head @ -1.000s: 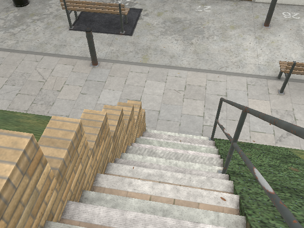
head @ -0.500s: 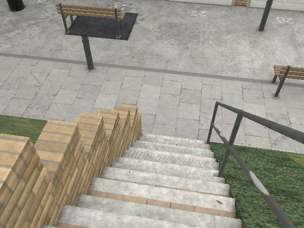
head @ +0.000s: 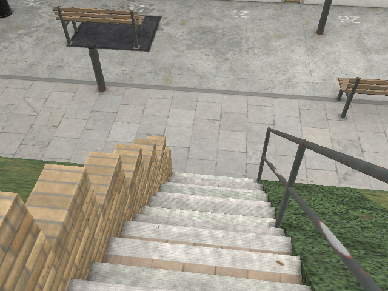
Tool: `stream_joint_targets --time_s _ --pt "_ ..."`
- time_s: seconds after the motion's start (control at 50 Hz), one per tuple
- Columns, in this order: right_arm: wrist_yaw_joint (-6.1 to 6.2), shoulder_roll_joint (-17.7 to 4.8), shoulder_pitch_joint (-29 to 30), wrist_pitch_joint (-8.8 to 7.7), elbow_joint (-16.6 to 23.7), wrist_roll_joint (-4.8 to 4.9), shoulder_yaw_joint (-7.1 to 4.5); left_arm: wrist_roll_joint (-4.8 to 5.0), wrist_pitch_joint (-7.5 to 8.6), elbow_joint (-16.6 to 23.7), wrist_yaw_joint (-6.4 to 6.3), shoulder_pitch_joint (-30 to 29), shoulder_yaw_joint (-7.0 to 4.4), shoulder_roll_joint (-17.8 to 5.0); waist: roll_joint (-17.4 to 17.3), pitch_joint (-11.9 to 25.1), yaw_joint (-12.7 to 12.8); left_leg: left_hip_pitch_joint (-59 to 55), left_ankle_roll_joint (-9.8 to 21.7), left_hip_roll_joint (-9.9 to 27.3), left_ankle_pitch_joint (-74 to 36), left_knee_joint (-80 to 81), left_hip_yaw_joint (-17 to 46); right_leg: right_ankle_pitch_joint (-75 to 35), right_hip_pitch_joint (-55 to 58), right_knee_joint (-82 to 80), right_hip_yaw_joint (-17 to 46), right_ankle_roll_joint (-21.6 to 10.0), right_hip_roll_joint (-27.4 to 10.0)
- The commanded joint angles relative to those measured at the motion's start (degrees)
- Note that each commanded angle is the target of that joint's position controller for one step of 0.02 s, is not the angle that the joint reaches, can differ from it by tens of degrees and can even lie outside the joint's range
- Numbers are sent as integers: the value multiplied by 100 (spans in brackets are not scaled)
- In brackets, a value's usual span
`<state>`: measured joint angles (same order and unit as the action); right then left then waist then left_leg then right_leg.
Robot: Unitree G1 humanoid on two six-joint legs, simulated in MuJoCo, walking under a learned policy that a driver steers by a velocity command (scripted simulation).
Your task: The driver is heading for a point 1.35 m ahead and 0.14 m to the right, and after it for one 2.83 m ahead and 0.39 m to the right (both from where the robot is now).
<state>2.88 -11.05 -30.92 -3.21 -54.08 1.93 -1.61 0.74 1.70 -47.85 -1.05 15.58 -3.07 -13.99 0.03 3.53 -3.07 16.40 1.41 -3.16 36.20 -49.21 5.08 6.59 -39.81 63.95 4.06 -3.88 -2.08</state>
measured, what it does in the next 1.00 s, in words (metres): goes down: right foot 0.23 m lower, then left foot 0.19 m lower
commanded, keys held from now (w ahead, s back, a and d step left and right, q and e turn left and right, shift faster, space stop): w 1.00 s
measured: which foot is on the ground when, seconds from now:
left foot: down 0.00-0.18, up 0.20-0.58, down 0.60-1.00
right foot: up 0.00-0.16, down 0.18-0.60, up 0.62-1.00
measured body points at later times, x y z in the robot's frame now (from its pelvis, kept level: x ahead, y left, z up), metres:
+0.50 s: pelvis +0.22 -0.07 -0.29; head +0.20 -0.08 +0.16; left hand +0.06 +0.11 -0.43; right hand +0.41 -0.25 -0.39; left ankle +0.42 +0.07 -0.96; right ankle +0.07 -0.16 -0.92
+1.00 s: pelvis +0.48 -0.10 -0.47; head +0.46 -0.10 -0.02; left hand +0.61 +0.14 -0.59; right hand +0.37 -0.31 -0.62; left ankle +0.37 +0.05 -1.11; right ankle +0.62 -0.26 -1.16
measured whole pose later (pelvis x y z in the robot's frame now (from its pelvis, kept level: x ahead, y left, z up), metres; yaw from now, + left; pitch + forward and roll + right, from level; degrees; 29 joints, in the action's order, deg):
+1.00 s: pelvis +0.48 -0.10 -0.47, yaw +0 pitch +0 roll +3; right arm 4.2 -7.7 -31.8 -2.3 -59.6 1.7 -0.5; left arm -0.2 -0.3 -46.4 1.2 12.7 -2.9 -12.2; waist 2.9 3.2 -3.8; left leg 20.3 -1.0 -0.2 46.3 -66.5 0.5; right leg -25.6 -36.0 44.8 6.8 0.1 -4.1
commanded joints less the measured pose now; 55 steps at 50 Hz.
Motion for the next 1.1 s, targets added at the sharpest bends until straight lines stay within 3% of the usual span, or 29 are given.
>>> stream_joint_targets --time_s 0.02,0.06,0.1,0.14,0.18,0.2,0.22,0.26,0.28,0.3,0.32,0.34,0.36,0.38,0.42,0.48,0.54,0.58,0.6,0.62,0.66,0.7,0.74,0.8,0.88,1.0,1.06,1.08,1.1 --pt "280 -354 -96 -155 175 -72 -32 -304 146 430 238 -514 -35 -234 -105 -909 179 1273 844 693 -909 492 1119 -3427 -181 -2067 154 -33 -143" --pt "303 -584 108 -92 32 -80 -58 -237 110 430 326 -377 32 220 -192 -710 160 3144 699 284 -641 357 186 -4510 2554 -2402 -695 316 477" --pt "227 -769 926 -113 158 -64 -97 2 -93 171 203 902 -139 -164 -720 -462 967 3501 585 385 -1185 -680 336 -4006 3569 -1521 -567 570 441" --pt "16 -869 1560 -77 162 90 -197 -84 -320 -525 78 2862 -377 -710 -922 149 1831 2126 258 621 -2702 -2829 597 -2986 3846 -1753 -363 297 -90" --pt "-72 -457 1987 -48 103 139 -232 -217 -216 -997 181 4640 -331 -418 1005 -669 3055 2732 -150 -728 -1345 -8097 -189 -3361 4626 -5283 -458 -517 -723" --pt "25 308 1697 -78 347 -82 -63 -176 -84 -1214 239 3913 -29 103 1656 -1349 2017 4667 125 -1289 1558 -9575 125 -4571 4742 -4404 -163 -364 -964" --pt "-39 737 557 -159 593 45 30 -124 164 -1196 277 3673 87 -16 2905 -1001 744 5943 554 -738 953 -8366 578 -7126 5384 -2323 494 -377 -1088" --pt "-84 467 275 -69 450 152 68 -56 129 -1339 458 3311 123 139 809 -742 322 5950 802 27 -397 -7018 370 -4062 4329 -2581 1110 -750 -1425" --pt "-37 261 533 39 386 -20 -14 -115 117 -1065 442 2219 267 439 -754 -609 -83 5229 791 372 -2095 -6126 213 -1942 3051 -2917 976 -440 -813" --pt "-126 555 415 36 668 -34 118 -312 180 -1164 290 2032 15 -524 733 -579 -447 5262 594 589 -2350 -5536 548 -3301 2536 -2836 2173 -767 -1711" --pt "-148 265 997 153 1112 -75 156 -311 125 -865 -94 772 64 -572 451 -1192 -759 4303 -99 1014 -3468 -3164 441 -2092 806 -3334 2501 -1103 -2118" --pt "-125 -21 1479 210 1124 -149 30 -333 185 -896 -188 977 219 -182 -23 -1179 -414 2996 -343 943 -4409 -2802 330 -1575 -24 -3150 2138 -1072 -1512" --pt "-150 205 1356 287 860 -99 13 -338 189 -1068 -230 1219 168 -561 -107 -992 -454 2173 -472 603 -4704 -3464 39 -813 -421 -2980 2138 -1088 -1394" --pt "-174 -253 1677 309 994 -111 -141 -22 248 -1054 -311 1588 177 -373 -118 -1276 -126 3419 -437 874 -5638 -2589 551 281 616 -2431 2151 -1008 -1179" --pt "-307 -115 2409 227 1271 -200 -74 265 231 -1186 -489 2256 291 213 80 -1484 332 3978 -341 894 -6469 -531 472 901 1819 -1880 1610 -779 -749" --pt "-614 125 3230 184 1765 -120 -37 149 67 -1281 -504 2340 251 113 273 -1583 863 1486 -357 341 -6448 1093 -331 1033 622 -2105 1045 -713 -335" --pt "-609 -316 1494 292 1234 -201 -239 108 79 -1211 -314 1386 33 -246 761 -1099 34 793 -48 517 -5929 292 -283 -341 1032 -145 1128 -892 -521" --pt "-503 -555 289 155 867 -6 -385 140 113 -1205 -136 1501 -14 78 -180 -617 -410 -672 246 487 -5188 3157 -992 -1902 1765 1927 467 -385 88" --pt "-430 -379 -995 187 330 -61 -396 164 144 -1352 -116 1318 -160 -37 -941 -517 -1152 -2496 645 799 -5581 3121 -822 -255 138 4513 347 -125 772" --pt "-500 -67 -1501 160 23 -160 -105 138 252 -1232 -77 1600 -65 591 -1954 -273 -877 -3676 1296 1656 -8242 743 322 4836 -1925 6455 860 21 1489" --pt "-608 253 -1158 118 -23 -196 75 333 190 -784 -96 1801 -118 218 -957 118 -56 -2681 1865 2093 -6179 1359 1576 4061 -2225 5148 1055 -118 886" --pt "-613 -541 -207 109 -138 -170 -193 276 -72 -232 -236 1037 2 417 -102 -306 443 -849 2040 2657 -314 2685 3205 2359 -2558 3828 805 -140 24" --pt "-264 96 739 94 35 -444 97 152 -306 -23 -205 574 26 319 248 -1122 784 1326 1429 2129 -678 2385 2525 161 -1871 2156 813 217 -210" --pt "-110 -628 716 34 -35 -660 4 8 -293 -291 -116 1312 -6 275 -490 -607 1003 2485 1400 1658 -2872 1974 1761 -835 144 2070 136 585 -159" --pt "139 -126 -208 -109 -441 2 99 -62 -138 472 62 -129 -91 -158 -462 -798 416 889 1051 1301 -1083 851 1363 -3071 -1062 -905 767 363 -465" --pt "112 -605 411 26 -172 24 -138 -116 -231 168 279 186 -125 -263 -934 -626 367 1654 777 1200 -1649 -716 657 -2857 1569 -1762 -158 334 -126" --pt "24 -548 1236 98 -161 68 -255 -157 -174 -573 290 2754 -425 -624 -189 -302 1792 1441 175 650 -3529 -4238 278 -2085 3738 -3923 -702 -16 -351" --pt "131 -347 1258 43 -244 57 -285 -256 -60 -799 271 3313 -332 -422 1040 -609 2093 2064 -44 -260 -1700 -7430 120 -3098 4050 -5092 -101 -585 -980" --pt "61 301 467 -50 -95 -44 -196 -106 43 -992 387 3266 -73 -296 2831 -918 1140 4918 143 -801 1185 -8588 475 -6561 5199 -2206 137 -360 -1055"
Keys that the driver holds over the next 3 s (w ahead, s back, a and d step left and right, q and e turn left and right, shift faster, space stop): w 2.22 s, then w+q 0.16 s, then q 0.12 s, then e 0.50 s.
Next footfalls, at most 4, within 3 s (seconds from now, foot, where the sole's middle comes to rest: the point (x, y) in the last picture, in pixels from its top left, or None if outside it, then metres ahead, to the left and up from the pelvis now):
0.18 right None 0.11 -0.16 -0.96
0.60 left None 0.41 0.05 -1.15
1.08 right None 0.58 -0.25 -1.34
1.52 left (202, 288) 0.84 -0.05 -1.57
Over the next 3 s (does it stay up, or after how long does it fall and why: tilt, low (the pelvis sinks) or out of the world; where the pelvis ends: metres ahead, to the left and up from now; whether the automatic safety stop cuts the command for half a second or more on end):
stays up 1.32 -0.17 -1.27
